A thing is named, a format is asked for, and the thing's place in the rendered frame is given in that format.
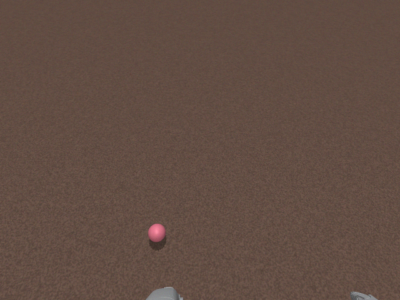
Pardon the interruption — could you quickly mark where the ball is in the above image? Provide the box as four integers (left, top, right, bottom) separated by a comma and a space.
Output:
148, 224, 166, 242

